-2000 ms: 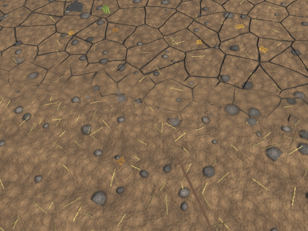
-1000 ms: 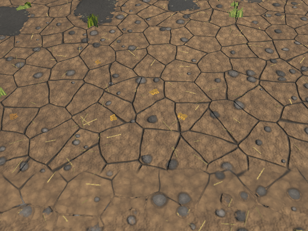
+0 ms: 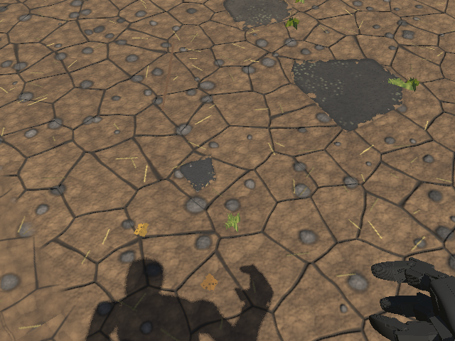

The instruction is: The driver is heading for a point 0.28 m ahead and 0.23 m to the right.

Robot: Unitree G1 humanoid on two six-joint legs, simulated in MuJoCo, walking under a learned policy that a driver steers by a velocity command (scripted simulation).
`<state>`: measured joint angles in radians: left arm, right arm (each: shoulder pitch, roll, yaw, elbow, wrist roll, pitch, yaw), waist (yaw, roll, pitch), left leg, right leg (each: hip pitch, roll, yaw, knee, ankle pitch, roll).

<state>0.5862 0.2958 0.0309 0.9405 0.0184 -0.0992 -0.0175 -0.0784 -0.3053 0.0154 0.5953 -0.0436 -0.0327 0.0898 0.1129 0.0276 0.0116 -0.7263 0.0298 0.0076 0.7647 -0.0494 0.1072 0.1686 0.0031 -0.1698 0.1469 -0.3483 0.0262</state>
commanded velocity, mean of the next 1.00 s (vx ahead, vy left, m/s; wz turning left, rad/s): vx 0.47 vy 0.00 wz -0.24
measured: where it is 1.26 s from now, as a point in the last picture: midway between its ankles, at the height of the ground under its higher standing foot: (272, 288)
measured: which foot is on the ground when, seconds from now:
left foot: up 0.00-0.06, down 0.08-0.48, up 0.50-0.88, down 0.90-1.00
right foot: down 0.00-0.08, up 0.10-0.46, down 0.48-1.00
